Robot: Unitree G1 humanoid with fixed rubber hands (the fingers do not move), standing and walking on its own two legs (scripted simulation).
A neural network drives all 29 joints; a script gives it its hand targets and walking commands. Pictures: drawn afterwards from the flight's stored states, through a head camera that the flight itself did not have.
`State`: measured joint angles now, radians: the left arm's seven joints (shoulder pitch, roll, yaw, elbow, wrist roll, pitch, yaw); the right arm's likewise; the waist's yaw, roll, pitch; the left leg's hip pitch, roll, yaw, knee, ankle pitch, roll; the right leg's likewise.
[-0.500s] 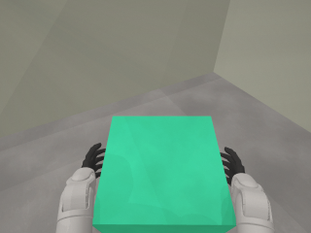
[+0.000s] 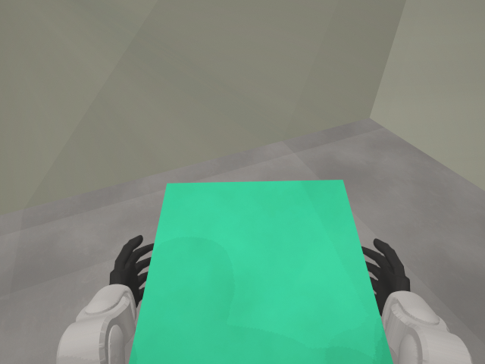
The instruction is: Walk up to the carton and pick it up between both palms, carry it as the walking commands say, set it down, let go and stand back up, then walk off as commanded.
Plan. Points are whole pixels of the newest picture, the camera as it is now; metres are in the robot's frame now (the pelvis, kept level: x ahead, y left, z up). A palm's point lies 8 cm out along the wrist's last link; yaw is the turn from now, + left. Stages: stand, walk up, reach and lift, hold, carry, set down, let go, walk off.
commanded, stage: carry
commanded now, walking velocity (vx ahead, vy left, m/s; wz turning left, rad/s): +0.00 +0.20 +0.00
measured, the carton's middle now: (256, 293) +0.26 +0.00 +0.02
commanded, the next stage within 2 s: none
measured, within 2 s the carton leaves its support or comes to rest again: neither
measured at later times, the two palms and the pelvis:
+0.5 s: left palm (35, 313) +0.18 +0.30 +0.09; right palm (317, 331) +0.18 -0.08 +0.09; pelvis -0.04 +0.11 +0.00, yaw +0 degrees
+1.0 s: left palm out of the picture +0.14 +0.46 +0.09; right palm (184, 350) +0.14 +0.09 +0.10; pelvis -0.08 +0.26 +0.00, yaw +1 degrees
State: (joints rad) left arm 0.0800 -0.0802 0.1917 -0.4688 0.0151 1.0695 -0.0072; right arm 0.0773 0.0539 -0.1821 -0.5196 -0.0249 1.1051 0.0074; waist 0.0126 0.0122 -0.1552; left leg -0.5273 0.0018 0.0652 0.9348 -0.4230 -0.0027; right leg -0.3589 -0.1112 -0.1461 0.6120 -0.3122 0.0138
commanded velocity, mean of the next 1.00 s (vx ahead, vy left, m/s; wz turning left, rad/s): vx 0.00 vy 0.20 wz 0.00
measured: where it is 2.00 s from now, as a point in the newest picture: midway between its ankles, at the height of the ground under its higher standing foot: outside the picture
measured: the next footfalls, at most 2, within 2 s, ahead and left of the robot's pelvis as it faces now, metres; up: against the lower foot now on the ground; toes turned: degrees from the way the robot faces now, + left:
left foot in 0.12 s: +0.05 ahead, +0.17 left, +0.00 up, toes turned +6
right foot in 0.42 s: +0.00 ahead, +0.02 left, +0.00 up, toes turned -10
